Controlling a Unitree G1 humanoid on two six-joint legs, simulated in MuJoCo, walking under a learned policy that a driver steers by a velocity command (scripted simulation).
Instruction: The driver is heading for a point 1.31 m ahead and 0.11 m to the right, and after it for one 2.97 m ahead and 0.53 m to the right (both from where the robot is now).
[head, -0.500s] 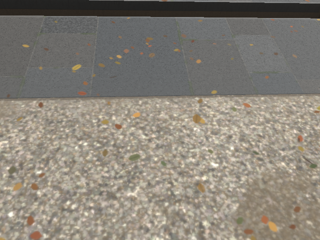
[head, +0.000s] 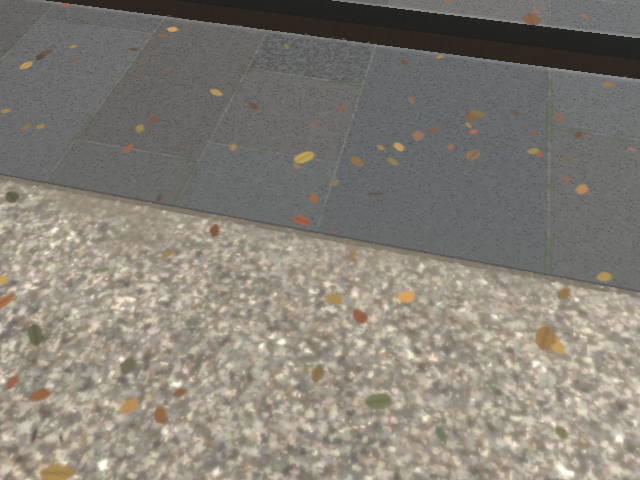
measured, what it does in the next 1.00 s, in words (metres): walks ahead, turning right: left foot, then right foot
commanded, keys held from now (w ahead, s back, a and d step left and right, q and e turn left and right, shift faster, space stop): w+q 0.08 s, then w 0.08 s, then w+e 0.84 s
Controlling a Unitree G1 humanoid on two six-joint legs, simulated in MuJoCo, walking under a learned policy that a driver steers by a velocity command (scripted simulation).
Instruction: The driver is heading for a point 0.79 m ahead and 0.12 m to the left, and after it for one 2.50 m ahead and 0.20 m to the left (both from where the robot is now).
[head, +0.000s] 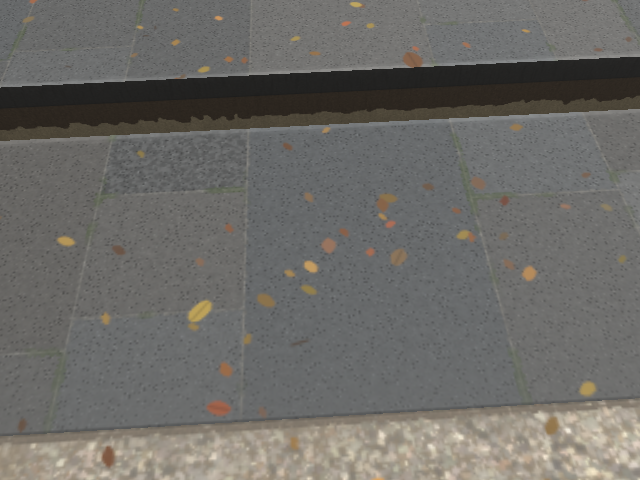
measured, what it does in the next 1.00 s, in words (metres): walks ahead, turning left: left foot, then right foot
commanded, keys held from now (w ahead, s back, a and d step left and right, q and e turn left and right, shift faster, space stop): w+e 0.04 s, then w+q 0.44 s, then q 0.36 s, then no key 0.16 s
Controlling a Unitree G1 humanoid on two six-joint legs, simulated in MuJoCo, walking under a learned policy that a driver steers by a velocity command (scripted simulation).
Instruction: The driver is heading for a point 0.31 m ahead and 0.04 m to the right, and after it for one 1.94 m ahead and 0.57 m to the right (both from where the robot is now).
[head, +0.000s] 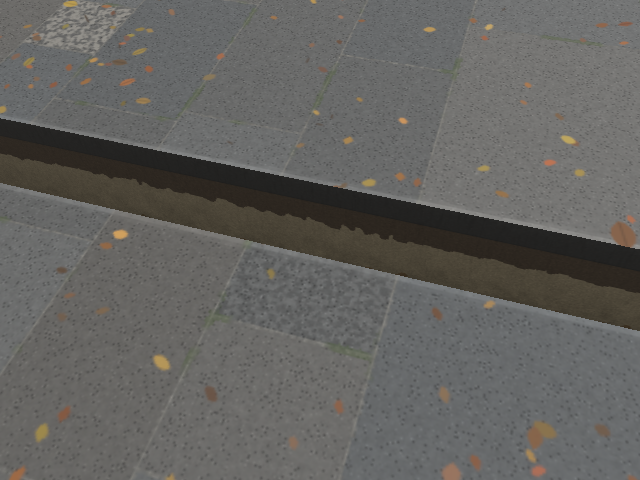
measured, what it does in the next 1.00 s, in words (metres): steps on the spot, turning right: left foot, then left foot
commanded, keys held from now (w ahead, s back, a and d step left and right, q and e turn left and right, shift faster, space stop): no key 0.24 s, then e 0.64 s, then no key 0.04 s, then w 0.08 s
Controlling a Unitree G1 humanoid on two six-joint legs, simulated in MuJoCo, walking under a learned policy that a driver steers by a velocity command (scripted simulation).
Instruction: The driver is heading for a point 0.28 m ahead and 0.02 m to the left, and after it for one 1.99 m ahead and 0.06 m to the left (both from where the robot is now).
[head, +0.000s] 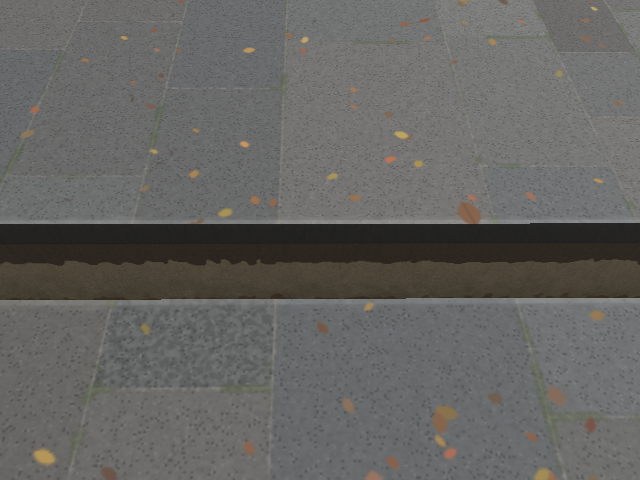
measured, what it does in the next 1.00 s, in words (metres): walks ahead: right foot, then left foot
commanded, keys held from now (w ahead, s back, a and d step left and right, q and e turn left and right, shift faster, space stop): w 0.20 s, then no key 0.80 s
